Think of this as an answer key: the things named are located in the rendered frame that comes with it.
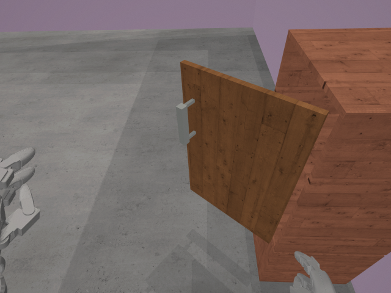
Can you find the robot left hand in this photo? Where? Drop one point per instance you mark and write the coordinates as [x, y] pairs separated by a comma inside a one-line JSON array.
[[23, 218]]

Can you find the robot right hand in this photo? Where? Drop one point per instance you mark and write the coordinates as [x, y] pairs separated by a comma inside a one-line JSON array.
[[319, 281]]

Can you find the handle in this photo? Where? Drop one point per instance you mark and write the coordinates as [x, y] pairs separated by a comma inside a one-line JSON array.
[[182, 120]]

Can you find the cupboard door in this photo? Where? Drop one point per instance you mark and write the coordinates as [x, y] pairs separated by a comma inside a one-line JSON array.
[[250, 148]]

